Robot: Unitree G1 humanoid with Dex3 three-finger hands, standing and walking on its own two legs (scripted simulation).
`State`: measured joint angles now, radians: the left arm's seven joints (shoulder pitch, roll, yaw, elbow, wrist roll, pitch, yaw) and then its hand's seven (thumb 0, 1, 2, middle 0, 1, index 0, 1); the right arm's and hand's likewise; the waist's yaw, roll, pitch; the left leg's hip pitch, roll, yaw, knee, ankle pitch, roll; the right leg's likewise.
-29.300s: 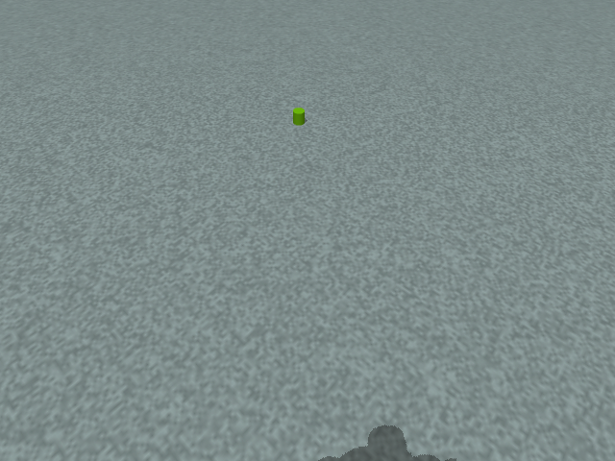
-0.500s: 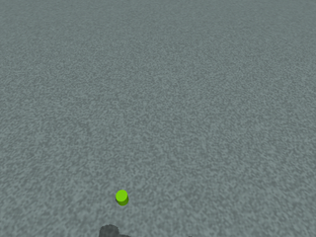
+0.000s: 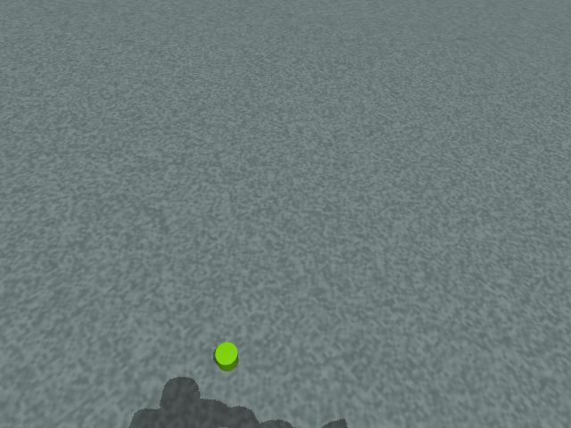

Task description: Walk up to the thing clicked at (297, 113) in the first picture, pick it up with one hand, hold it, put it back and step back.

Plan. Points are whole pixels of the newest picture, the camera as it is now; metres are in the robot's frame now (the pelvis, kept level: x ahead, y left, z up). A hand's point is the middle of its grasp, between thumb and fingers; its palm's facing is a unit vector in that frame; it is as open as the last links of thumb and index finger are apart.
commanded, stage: walk up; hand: left
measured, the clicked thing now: (227, 357) +0.42 +0.15 -0.72
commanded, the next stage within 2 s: stand in 1.66 s
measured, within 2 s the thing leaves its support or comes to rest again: neither
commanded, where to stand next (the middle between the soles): +0.02 -0.06 m, yaw -5 degrees
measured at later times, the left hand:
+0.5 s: hand out of the picture +0.10 +0.20 -0.16, palm faces -0.13 -0.91 -0.40, open 7.4 cm
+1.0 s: hand out of the picture +0.02 +0.23 -0.14, palm faces +0.00 -0.91 -0.42, open 7.4 cm
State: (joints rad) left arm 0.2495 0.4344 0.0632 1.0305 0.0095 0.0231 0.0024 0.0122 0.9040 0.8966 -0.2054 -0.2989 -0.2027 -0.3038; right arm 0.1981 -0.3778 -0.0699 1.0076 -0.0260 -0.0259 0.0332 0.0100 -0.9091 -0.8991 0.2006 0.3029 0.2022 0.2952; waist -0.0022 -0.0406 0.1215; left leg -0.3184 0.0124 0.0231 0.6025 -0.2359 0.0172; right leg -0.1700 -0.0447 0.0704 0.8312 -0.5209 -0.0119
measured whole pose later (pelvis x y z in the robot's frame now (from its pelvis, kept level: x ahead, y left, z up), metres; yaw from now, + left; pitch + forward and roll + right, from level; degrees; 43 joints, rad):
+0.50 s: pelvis -0.01 -0.06 -0.02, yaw -4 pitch -2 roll +1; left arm 0.15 0.37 0.05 0.84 0.03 0.05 -0.02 0.01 0.90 0.90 -0.21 -0.30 -0.20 -0.30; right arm 0.06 -0.43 -0.06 0.82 0.01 0.06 -0.05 0.01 -0.91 -0.90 0.20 0.30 0.20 0.30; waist 0.01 0.02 0.23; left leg -0.50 0.03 -0.06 1.06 -0.58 0.01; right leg -0.39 0.00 0.07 0.80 -0.37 0.01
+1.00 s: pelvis -0.05 -0.05 +0.00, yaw -1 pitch -3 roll +0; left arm 0.24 0.41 0.07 0.93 0.02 -0.01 0.01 0.01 0.90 0.90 -0.21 -0.30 -0.20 -0.30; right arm 0.22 -0.38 -0.03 0.90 -0.03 0.02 0.03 0.01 -0.90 -0.90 0.21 0.30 0.21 0.30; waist 0.01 0.00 0.07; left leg -0.24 -0.01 -0.03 0.65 -0.37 0.01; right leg -0.28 0.01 0.01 0.63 -0.32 -0.02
